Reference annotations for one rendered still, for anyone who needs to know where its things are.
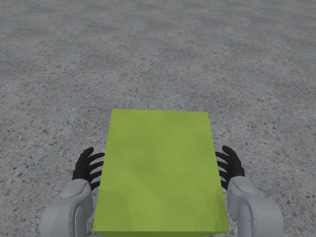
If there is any carton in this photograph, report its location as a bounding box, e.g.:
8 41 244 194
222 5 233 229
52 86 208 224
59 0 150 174
92 109 230 237

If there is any left robot hand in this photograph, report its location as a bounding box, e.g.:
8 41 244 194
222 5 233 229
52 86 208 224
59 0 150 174
72 147 105 191

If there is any right robot forearm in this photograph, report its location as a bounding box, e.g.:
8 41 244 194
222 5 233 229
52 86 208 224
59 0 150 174
226 176 285 237

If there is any left robot forearm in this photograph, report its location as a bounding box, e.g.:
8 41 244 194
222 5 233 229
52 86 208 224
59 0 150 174
39 179 94 237

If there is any right robot hand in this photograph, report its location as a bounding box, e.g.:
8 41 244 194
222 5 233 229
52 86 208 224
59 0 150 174
215 145 245 191

